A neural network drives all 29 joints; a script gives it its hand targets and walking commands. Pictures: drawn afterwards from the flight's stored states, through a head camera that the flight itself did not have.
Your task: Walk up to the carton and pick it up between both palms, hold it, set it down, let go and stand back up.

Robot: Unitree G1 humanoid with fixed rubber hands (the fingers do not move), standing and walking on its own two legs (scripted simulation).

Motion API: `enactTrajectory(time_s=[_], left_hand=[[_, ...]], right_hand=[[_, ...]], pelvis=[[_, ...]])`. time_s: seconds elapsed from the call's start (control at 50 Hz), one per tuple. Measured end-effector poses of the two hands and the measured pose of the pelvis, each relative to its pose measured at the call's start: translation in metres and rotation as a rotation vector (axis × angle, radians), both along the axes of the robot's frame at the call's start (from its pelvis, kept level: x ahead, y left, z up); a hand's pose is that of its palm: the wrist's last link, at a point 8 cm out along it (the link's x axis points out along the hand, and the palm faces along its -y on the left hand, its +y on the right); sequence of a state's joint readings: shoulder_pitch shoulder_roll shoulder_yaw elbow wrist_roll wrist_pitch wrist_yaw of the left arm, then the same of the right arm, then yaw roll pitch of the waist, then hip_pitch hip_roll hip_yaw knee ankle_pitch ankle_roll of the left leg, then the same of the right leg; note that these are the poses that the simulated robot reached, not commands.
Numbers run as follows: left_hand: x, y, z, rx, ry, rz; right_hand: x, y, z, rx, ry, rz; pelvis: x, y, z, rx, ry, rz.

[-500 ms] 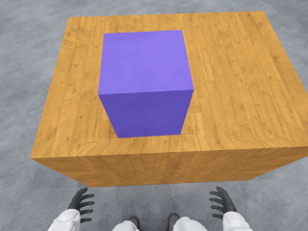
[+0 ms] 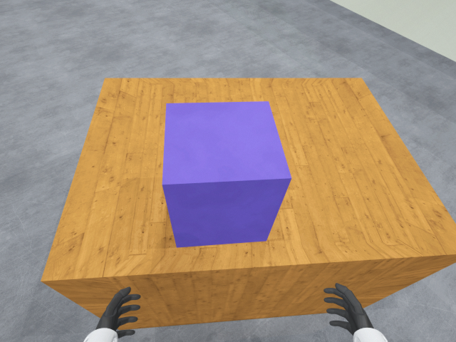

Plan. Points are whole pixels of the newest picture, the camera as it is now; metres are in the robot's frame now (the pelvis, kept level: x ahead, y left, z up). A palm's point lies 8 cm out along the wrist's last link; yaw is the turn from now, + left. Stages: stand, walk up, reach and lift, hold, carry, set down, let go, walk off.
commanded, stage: let go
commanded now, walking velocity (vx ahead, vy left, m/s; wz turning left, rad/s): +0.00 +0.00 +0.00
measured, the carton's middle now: (220, 177) +0.45 +0.01 -0.02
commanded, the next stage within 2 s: stand in 0.90 s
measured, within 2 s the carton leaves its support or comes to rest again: neither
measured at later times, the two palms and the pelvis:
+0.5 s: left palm out of the picture +0.15 +0.23 -0.10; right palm out of the picture +0.13 -0.22 -0.10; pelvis -0.01 +0.01 +0.00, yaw -1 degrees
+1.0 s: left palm out of the picture +0.14 +0.21 -0.10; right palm out of the picture +0.11 -0.24 -0.12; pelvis -0.01 -0.01 -0.01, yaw +0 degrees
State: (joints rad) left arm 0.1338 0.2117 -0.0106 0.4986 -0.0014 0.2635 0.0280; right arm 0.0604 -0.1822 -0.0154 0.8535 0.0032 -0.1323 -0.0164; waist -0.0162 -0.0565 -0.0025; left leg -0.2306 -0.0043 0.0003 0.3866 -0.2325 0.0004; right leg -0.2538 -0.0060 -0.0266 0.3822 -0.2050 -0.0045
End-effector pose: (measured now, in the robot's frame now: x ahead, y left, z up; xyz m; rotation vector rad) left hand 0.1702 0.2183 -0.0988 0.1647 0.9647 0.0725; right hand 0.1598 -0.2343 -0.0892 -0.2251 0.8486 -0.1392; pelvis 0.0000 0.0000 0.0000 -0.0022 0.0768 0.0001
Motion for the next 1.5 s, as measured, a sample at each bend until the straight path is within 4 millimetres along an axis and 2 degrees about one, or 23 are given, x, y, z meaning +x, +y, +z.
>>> enactTrajectory(time_s=[0.22, 0.34, 0.64, 0.94, 0.98, 1.12, 1.26, 1.38, 1.5], left_hand=[[-0.019, 0.016, -0.003, 0.024, -0.016, 0.001], [-0.023, 0.020, 0.000, 0.026, -0.038, 0.004], [-0.027, 0.004, 0.000, 0.023, -0.037, 0.008], [-0.029, -0.008, -0.006, 0.048, 0.007, 0.018], [-0.030, -0.008, -0.005, 0.049, -0.025, 0.009], [-0.067, -0.001, -0.015, 0.041, -0.015, 0.045], [-0.113, 0.003, -0.034, 0.023, 0.122, 0.084], [-0.150, 0.006, -0.043, 0.014, 0.234, 0.109], [-0.177, 0.006, -0.047, 0.005, 0.308, 0.126]], right_hand=[[-0.020, 0.016, -0.009, 0.020, -0.023, 0.003], [-0.027, 0.019, -0.010, 0.023, -0.041, 0.003], [-0.037, 0.008, -0.009, 0.018, -0.039, 0.017], [-0.040, -0.002, -0.020, 0.033, 0.003, 0.032], [-0.044, -0.004, -0.025, 0.037, 0.055, 0.038], [-0.078, -0.015, -0.044, 0.046, 0.251, -0.023], [-0.119, -0.018, -0.048, 0.037, 0.373, -0.087], [-0.156, -0.010, -0.049, 0.039, 0.463, -0.139], [-0.183, 0.007, -0.054, 0.067, 0.520, -0.164]], pelvis=[[-0.001, 0.012, -0.002, -0.002, 0.014, -0.010], [-0.004, 0.014, -0.003, 0.000, 0.012, -0.015], [-0.010, 0.002, -0.004, 0.007, -0.021, -0.014], [-0.011, -0.014, -0.006, 0.014, -0.016, -0.005], [-0.008, -0.014, -0.006, 0.004, -0.015, -0.004], [0.008, -0.012, -0.009, -0.010, -0.050, 0.001], [0.006, -0.009, -0.008, -0.010, -0.067, -0.004], [0.001, -0.003, -0.005, -0.010, -0.080, -0.006], [-0.004, 0.002, -0.004, -0.009, -0.098, -0.008]])
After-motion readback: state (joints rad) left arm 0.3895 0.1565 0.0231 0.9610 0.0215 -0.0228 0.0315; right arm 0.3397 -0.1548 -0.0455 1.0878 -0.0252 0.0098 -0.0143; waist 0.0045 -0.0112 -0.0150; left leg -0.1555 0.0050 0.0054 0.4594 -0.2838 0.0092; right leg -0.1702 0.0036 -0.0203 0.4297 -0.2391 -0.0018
